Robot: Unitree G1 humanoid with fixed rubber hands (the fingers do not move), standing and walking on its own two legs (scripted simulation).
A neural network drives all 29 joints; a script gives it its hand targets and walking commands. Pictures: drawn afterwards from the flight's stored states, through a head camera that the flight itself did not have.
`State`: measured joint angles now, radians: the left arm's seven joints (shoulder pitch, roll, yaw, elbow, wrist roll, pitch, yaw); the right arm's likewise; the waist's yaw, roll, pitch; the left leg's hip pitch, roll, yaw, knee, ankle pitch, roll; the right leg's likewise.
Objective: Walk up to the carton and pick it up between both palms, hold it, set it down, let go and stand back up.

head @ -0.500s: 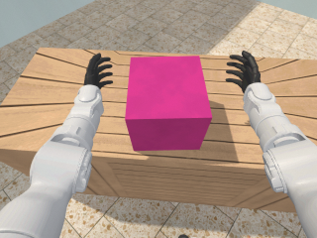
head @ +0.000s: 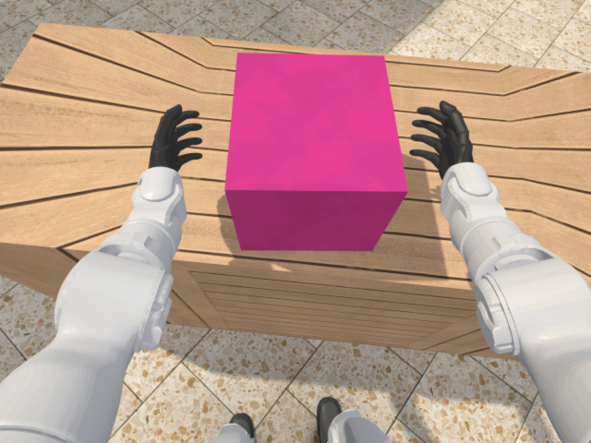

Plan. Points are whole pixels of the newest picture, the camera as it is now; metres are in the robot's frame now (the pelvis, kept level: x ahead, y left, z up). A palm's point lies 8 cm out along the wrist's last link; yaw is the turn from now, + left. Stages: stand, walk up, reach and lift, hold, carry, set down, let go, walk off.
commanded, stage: reach and lift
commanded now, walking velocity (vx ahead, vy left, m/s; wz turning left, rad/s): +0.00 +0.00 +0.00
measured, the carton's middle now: (309, 158) +0.52 -0.03 -0.01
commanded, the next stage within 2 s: none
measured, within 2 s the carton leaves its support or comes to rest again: neither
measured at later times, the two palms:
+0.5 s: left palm (204, 175) +0.48 +0.12 +0.01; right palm (424, 168) +0.47 -0.19 +0.02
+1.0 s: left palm (194, 181) +0.46 +0.14 +0.02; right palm (414, 188) +0.44 -0.17 +0.02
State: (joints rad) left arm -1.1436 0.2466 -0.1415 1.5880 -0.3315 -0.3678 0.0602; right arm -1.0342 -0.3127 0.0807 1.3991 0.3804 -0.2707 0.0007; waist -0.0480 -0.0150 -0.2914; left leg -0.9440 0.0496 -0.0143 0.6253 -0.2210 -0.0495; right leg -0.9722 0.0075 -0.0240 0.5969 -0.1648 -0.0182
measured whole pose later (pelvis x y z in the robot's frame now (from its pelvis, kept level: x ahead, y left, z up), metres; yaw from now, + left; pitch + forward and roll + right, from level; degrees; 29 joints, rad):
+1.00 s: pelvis +0.02 +0.01 +0.02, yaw +1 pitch +25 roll +0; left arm -0.97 0.08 0.48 1.44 0.25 -0.55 0.09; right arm -0.86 0.03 -0.74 1.12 -0.52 -0.45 -0.04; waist -0.06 0.06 -0.15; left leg -0.76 0.04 -0.01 0.54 -0.22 -0.03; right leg -0.78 -0.01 -0.03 0.50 -0.16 0.00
